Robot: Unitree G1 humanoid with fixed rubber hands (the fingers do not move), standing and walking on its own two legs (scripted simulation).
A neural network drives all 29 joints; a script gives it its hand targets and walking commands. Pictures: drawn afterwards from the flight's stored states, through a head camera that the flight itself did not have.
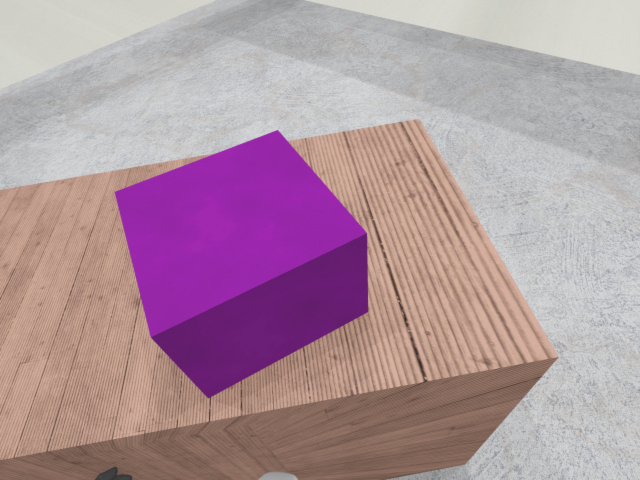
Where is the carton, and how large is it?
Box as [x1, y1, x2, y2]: [115, 130, 367, 397]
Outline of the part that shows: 277,130 115,192 150,335 207,397 215,394 367,311 366,232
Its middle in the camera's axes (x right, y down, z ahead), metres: -0.12 +0.02 +0.58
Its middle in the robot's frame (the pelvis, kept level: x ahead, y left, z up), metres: +0.44 +0.15 +0.03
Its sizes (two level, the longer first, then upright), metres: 0.269 0.264 0.186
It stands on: a pedestal, 0.70 m high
